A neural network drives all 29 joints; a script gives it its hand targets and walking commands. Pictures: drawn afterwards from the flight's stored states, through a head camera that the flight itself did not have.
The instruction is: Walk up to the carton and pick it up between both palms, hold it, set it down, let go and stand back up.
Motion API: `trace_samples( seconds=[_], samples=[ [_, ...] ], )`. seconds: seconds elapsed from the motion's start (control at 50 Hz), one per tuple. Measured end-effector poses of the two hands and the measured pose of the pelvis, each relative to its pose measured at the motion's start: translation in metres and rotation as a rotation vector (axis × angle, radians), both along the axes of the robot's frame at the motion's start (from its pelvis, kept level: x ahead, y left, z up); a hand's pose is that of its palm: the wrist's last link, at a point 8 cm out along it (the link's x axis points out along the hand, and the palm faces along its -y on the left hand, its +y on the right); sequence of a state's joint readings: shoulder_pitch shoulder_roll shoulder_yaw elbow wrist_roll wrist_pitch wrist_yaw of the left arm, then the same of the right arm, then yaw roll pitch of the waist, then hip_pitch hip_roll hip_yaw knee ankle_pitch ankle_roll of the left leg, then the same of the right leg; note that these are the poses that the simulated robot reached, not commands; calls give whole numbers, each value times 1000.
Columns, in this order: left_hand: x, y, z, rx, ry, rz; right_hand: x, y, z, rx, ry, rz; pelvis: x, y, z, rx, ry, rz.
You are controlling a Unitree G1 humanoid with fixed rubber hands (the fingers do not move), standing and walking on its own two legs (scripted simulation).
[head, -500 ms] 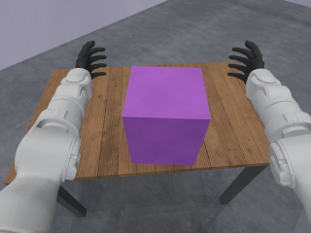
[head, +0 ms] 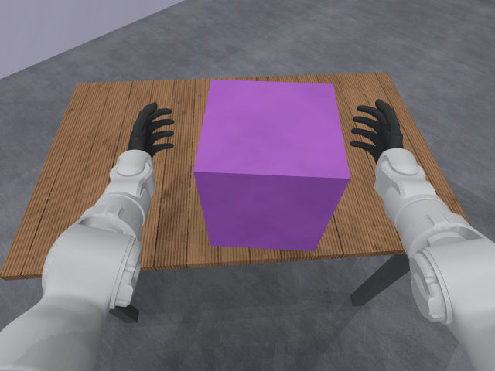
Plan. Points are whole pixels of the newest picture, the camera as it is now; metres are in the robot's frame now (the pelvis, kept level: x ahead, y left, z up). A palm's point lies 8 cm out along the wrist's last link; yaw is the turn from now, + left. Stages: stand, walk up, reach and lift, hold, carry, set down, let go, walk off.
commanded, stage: reach and lift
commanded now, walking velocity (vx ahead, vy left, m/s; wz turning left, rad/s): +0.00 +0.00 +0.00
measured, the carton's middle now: (266, 171) +0.48 +0.00 +0.01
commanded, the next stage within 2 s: none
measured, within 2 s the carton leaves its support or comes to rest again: neither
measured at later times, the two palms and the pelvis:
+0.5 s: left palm (161, 158) +0.47 +0.18 +0.05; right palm (373, 159) +0.46 -0.18 +0.06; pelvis +0.00 +0.00 -0.01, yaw +0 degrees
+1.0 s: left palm (177, 158) +0.46 +0.15 +0.06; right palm (358, 170) +0.44 -0.15 +0.07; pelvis +0.00 +0.01 +0.01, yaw +0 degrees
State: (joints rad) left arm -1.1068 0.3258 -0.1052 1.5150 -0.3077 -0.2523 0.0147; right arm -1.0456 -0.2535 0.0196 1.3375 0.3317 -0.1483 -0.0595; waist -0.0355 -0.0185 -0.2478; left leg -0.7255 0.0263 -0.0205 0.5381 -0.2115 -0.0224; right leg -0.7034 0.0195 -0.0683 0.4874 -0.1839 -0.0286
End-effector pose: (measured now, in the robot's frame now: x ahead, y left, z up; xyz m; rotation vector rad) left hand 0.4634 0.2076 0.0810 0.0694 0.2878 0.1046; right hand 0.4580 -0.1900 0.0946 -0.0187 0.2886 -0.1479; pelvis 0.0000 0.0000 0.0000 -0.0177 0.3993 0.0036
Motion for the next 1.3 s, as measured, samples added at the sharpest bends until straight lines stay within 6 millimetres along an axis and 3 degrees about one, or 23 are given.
trace_samples(
  seconds=[0.34, 0.74, 1.06, 1.3],
  samples=[
    [4, -16, -28, 0, -5, -15, 2, -1, -32, -2, -19, 3, -3, 3, -12, 4, 74, -12],
    [6, -52, -18, -53, -30, -73, 1, 38, -24, 8, -25, 24, -3, 5, -4, 5, 30, -5],
    [-5, -54, -19, -43, -24, -60, -25, 44, -33, -34, -77, -42, 9, 15, 17, 6, -127, -16],
    [-7, -54, -19, -37, -4, -43, -23, 42, -30, -56, -45, -28, 20, 11, 19, 7, -166, -21]
  ],
)
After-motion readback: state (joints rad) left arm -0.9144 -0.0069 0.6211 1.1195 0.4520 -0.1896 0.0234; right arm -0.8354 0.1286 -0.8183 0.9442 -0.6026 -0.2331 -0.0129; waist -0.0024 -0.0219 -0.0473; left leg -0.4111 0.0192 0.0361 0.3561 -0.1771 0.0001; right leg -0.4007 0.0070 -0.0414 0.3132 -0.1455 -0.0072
